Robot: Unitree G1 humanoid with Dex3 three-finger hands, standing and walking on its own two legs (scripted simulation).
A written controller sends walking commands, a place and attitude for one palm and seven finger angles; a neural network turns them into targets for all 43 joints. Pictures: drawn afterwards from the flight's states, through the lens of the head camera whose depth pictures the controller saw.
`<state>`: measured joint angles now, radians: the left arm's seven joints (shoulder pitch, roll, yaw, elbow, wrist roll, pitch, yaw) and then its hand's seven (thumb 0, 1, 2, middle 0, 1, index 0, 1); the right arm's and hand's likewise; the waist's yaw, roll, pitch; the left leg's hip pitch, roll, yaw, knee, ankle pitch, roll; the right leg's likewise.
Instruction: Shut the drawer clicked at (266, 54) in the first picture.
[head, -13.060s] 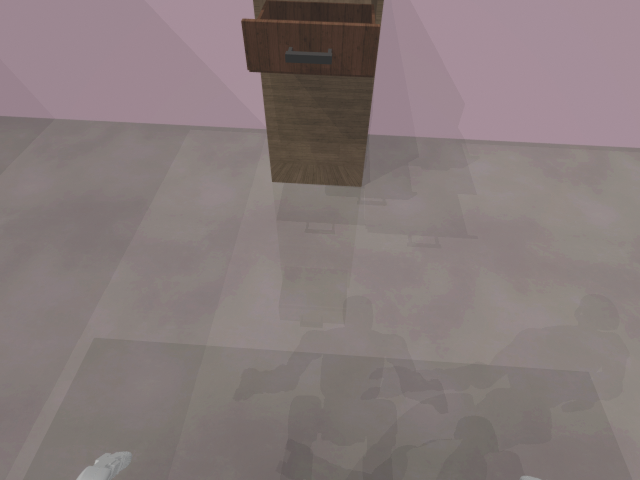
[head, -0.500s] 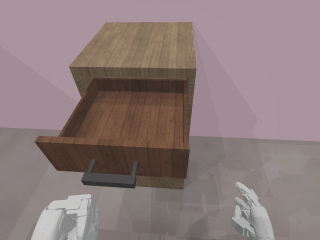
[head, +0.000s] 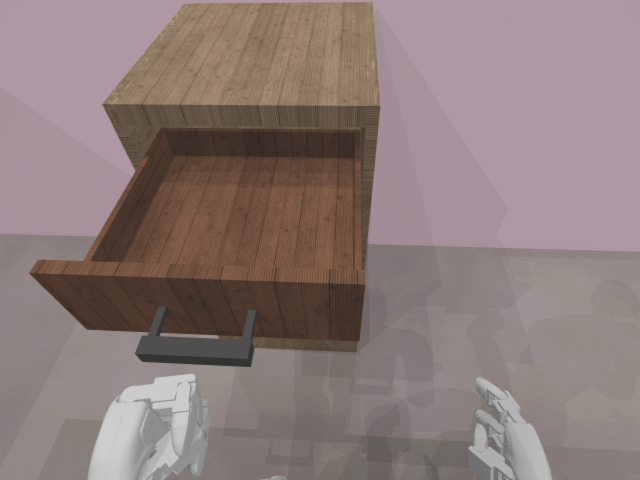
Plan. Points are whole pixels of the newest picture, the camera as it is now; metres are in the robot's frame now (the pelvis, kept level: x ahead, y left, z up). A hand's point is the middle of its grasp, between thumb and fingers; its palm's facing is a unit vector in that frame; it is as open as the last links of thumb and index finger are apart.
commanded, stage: bring the fist close to the handle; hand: left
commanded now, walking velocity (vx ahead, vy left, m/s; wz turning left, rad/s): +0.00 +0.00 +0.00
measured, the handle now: (201, 333) +0.28 +0.17 +0.05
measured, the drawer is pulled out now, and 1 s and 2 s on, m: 0.30 0.30 0.21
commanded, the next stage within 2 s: push the drawer shut in 0.88 s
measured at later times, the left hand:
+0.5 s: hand (209, 409) +0.19 +0.13 +0.05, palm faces +0.01 -1.00 -0.03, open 3.3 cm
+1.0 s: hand (217, 413) +0.19 +0.13 +0.05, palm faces -0.02 -1.00 -0.02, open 3.3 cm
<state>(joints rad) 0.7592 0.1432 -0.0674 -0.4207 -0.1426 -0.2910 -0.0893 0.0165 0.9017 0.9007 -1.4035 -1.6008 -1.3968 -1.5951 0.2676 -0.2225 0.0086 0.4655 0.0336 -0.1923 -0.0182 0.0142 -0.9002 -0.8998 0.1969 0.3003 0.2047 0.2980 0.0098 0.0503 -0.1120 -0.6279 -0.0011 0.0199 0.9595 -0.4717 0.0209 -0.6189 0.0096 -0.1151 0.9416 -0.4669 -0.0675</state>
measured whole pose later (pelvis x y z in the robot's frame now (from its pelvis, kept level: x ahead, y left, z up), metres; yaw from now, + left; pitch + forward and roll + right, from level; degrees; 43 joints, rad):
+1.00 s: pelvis +0.00 +0.01 -0.02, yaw +0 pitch +14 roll -1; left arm 0.60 0.14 -0.10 -0.28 -0.12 -0.38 -0.03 0.02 0.90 0.90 -1.40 -1.60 -1.40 -1.60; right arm 0.25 -0.23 0.02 0.41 0.02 -0.11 0.00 0.01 -0.90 -0.90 0.20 0.30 0.21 0.30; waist -0.01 0.05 -0.15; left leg -0.82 0.00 0.02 1.11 -0.53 0.04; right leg -0.80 0.00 -0.12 1.08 -0.51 -0.06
